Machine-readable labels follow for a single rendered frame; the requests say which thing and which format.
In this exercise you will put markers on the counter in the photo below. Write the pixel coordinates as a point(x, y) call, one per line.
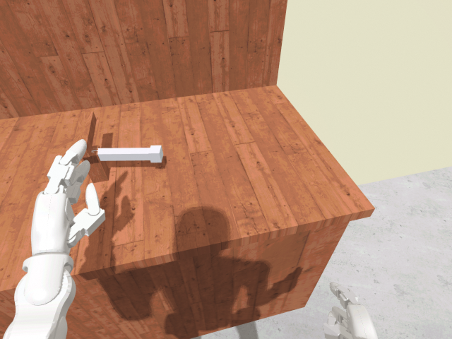
point(238, 221)

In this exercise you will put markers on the tap lever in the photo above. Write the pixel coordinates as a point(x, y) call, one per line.
point(154, 154)

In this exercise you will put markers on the robot right hand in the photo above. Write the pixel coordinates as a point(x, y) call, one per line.
point(355, 323)

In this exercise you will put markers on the robot left forearm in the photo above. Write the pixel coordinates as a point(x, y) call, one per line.
point(43, 297)

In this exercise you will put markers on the robot left hand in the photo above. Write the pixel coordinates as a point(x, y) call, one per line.
point(53, 213)

